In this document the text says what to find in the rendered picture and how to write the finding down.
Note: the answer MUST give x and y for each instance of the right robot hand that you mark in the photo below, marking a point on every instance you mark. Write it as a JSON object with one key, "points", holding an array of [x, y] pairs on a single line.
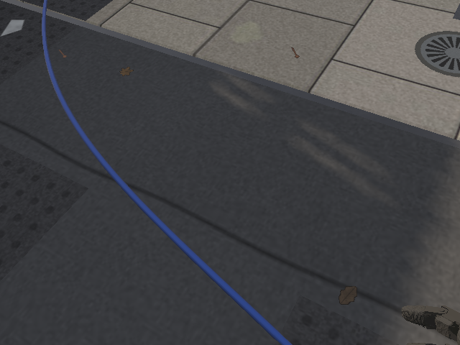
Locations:
{"points": [[445, 320]]}

